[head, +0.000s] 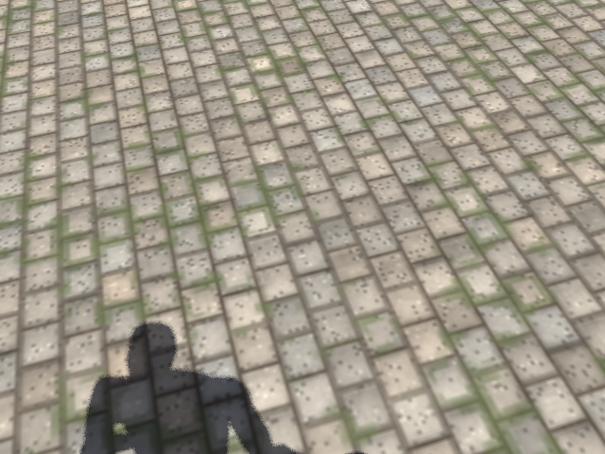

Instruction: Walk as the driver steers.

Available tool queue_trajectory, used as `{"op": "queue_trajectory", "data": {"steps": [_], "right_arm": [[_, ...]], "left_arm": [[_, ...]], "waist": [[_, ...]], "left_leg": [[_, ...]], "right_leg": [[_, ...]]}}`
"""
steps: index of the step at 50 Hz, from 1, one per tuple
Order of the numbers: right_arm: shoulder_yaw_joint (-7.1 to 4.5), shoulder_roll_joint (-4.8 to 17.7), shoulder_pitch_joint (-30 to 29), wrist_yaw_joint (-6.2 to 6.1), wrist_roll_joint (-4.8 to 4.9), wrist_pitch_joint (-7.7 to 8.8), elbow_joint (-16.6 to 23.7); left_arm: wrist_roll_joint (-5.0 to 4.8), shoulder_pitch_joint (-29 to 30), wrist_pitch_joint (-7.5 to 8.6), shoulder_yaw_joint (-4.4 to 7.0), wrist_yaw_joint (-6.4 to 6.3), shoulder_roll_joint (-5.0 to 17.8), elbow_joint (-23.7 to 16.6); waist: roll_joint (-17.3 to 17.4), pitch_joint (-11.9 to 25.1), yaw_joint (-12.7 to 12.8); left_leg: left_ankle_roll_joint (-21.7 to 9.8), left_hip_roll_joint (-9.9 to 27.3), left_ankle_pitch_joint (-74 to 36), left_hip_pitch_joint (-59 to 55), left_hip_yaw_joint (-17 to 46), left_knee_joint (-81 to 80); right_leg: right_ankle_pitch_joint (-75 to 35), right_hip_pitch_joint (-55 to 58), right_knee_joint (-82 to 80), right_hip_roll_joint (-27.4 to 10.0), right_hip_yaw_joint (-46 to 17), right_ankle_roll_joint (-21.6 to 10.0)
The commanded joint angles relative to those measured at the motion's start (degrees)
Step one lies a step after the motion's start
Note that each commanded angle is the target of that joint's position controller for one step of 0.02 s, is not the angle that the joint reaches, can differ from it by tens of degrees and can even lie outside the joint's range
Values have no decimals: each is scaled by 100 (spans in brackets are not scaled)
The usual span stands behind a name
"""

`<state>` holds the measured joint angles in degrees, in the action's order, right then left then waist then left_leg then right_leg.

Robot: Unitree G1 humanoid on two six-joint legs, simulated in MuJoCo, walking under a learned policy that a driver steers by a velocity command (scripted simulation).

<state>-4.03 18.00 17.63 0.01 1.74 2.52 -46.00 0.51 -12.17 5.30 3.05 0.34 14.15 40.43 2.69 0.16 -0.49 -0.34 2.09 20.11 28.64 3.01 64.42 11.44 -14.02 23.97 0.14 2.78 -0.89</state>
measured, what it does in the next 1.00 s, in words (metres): walks ahead, turning left: left foot, then right foot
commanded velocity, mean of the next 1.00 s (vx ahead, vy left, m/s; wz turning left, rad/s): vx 0.50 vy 0.00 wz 0.47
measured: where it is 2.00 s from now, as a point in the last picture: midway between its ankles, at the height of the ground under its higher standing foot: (165, 279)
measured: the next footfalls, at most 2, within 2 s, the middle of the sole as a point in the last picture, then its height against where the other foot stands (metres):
left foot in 0.32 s outside the picture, level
right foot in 0.82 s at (288, 393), level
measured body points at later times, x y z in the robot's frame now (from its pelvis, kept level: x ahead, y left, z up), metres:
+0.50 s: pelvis +0.25 +0.09 -0.01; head +0.29 +0.12 +0.44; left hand +0.30 +0.40 -0.11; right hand +0.46 -0.13 -0.10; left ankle +0.28 +0.17 -0.74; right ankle +0.28 -0.09 -0.66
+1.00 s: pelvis +0.54 +0.14 +0.00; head +0.57 +0.14 +0.45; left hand +0.51 +0.43 -0.11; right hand +0.77 -0.05 -0.12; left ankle +0.43 +0.23 -0.66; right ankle +0.61 +0.07 -0.74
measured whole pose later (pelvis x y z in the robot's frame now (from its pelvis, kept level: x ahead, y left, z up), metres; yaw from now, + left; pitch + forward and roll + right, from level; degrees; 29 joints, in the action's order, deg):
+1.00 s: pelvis +0.54 +0.14 +0.00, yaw +29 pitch +1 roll -1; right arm -3.0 16.9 16.4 -0.1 0.8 2.7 -41.6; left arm 0.4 -14.7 5.7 2.8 1.6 15.2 43.4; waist 2.2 -1.1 0.7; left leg -1.4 0.8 20.0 26.8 3.5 64.6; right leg 9.9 -15.5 24.1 3.0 1.1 -2.9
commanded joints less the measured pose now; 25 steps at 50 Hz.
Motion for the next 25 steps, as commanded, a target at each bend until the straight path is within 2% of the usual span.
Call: {"op": "queue_trajectory", "data": {"steps": [1, 3, 7, 10, 12, 14, 15, 16, 17, 18, 19, 20, 21, 22, 23, 25], "right_arm": [[-62, 181, -200, 48, -16, -31, 555], [-38, 116, -426, 81, -46, -59, 694], [45, 7, -1061, 224, -55, -28, 920], [52, 64, -1539, 311, -46, -37, 1145], [24, 155, -1726, 356, -46, -51, 1288], [-70, 335, -1546, 371, -69, -78, 1347], [-179, 513, -1033, 356, -66, -96, 1252], [-365, 824, -92, 295, -43, -123, 997], [-551, 1345, 756, 162, -11, -191, 826], [-554, 1853, 421, 166, -3, -116, 950], [-410, 1334, 577, 203, -27, -37, 1078], [-325, 1059, 415, 219, -64, 40, 990], [-277, 930, 100, 210, -53, 74, 1012], [-228, 767, -280, 191, -88, 73, 1080], [-182, 658, -499, 166, -165, 78, 1184], [-186, 652, -584, 125, -167, 106, 1187]], "left_arm": [[6, -24, 117, 214, -12, 666, -155], [3, -81, 136, 271, -40, 789, -52], [-34, -178, 91, 346, -91, 1023, 100], [-120, -403, 31, 404, -103, 1193, 245], [-182, -506, -34, 444, -102, 1294, 334], [-220, -503, -113, 493, -125, 1476, 356], [-241, -478, -167, 506, -140, 1544, 354], [-240, -484, -195, 457, -163, 1451, 336], [-51, -661, -164, 322, -175, 1139, 224], [88, -1122, -7, 80, -99, 432, -117], [-140, -414, 170, 163, -34, 979, -154], [-298, 13, 252, 206, -7, 1157, -302], [-205, 52, 294, 177, -51, 1084, -267], [-51, 18, 288, 209, -95, 1103, -210], [-13, -112, 225, 238, -92, 1131, -187], [28, -180, 100, 226, -87, 1014, -174]], "waist": [[-905, -170, 80], [-723, -189, 85], [-602, -288, 271], [-563, -430, 399], [-575, -476, 392], [-730, -217, 183], [-753, 120, -140], [-634, 617, -630], [147, 1155, -892], [1380, 1777, -138], [571, 2027, -651], [368, 1196, -643], [-64, 745, -391], [-133, 467, -145], [5, 401, 59], [28, 332, 181]], "left_leg": [[95, 489, -548, 1316, 253, -33], [166, 512, -929, 1392, 240, -507], [93, 429, -2011, 1026, -48, -1869], [-69, 350, -2035, 895, -261, -2454], [-237, 258, -1672, 869, -402, -2687], [-474, -83, -1079, 284, -732, -2780], [-627, -346, -938, -462, -912, -2890], [-840, -612, -1215, -1864, -944, -3158], [-1203, 205, -1350, -3613, 419, -3227], [-2263, 1509, 35, -5040, 3823, -4052], [-2171, 1656, 535, -5083, 4330, -4697], [-1936, 1508, 113, -4500, 3533, -4777], [-1768, 1261, -466, -3668, 2897, -4755], [-1647, 1048, -1107, -2903, 2390, -4792], [-1624, 913, -1560, -2400, 2129, -4911], [-1701, 802, -2142, -1892, 1852, -5088]], "right_leg": [[-743, 842, -1491, -1549, -1224, -964], [-1190, 873, -1570, -1573, -813, -1021], [-1444, 898, -1607, -1452, 15, -872], [-1460, 1189, -1546, -1573, 314, -752], [-1890, 1546, -1306, -1686, 467, -654], [-3668, 1772, -579, -1684, 687, -528], [-4528, 1723, 241, -1598, 835, -438], [-4595, 1203, 1468, -1383, 1018, -252], [-2387, -302, 3349, -1115, 1052, 38], [2358, -2562, 5128, 68, 179, 330], [2265, -3125, 5550, -60, -824, 221], [1692, -3496, 5383, -263, -755, 104], [1207, -3266, 4930, -498, -740, 58], [908, -2857, 4456, -655, -751, 95], [708, -2452, 4258, -755, -804, 122], [555, -2173, 3885, -737, -720, 263]]}}
Velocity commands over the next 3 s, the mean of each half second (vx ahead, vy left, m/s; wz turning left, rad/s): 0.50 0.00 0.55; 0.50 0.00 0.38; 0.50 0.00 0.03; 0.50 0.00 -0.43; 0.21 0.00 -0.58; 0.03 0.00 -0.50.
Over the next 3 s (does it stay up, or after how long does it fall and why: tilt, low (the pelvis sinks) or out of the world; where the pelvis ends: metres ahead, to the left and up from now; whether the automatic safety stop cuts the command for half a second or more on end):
stays up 1.23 0.44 0.00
